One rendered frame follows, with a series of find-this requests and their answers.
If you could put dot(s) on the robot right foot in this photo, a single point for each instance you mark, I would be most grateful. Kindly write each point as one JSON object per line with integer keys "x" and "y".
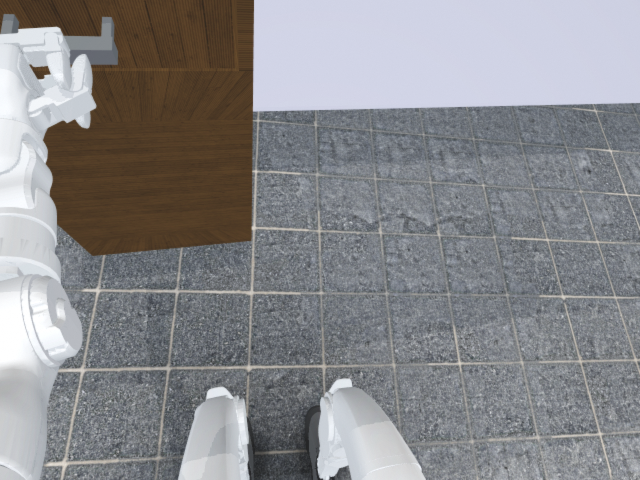
{"x": 312, "y": 441}

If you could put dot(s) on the robot left upper arm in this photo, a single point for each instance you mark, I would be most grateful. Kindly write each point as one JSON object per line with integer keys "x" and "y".
{"x": 38, "y": 330}

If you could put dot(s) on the cabinet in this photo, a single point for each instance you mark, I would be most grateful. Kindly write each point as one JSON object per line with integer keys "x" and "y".
{"x": 167, "y": 159}

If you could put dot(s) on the left robot thigh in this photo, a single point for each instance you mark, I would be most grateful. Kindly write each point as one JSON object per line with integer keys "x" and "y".
{"x": 218, "y": 430}

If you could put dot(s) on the robot left hand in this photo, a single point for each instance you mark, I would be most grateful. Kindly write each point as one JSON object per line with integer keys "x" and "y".
{"x": 65, "y": 95}

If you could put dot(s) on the drawer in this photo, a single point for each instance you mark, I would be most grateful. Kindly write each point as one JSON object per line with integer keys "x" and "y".
{"x": 147, "y": 33}

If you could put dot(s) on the left robot forearm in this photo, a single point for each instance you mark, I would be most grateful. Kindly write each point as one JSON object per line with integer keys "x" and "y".
{"x": 28, "y": 215}

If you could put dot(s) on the handle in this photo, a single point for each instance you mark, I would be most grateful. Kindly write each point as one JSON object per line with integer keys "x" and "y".
{"x": 100, "y": 50}

